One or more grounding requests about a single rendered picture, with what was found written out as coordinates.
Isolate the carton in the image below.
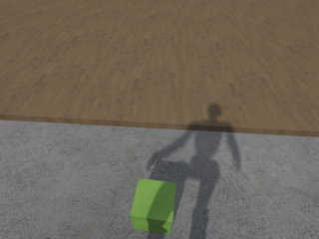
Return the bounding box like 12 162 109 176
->
130 178 176 235

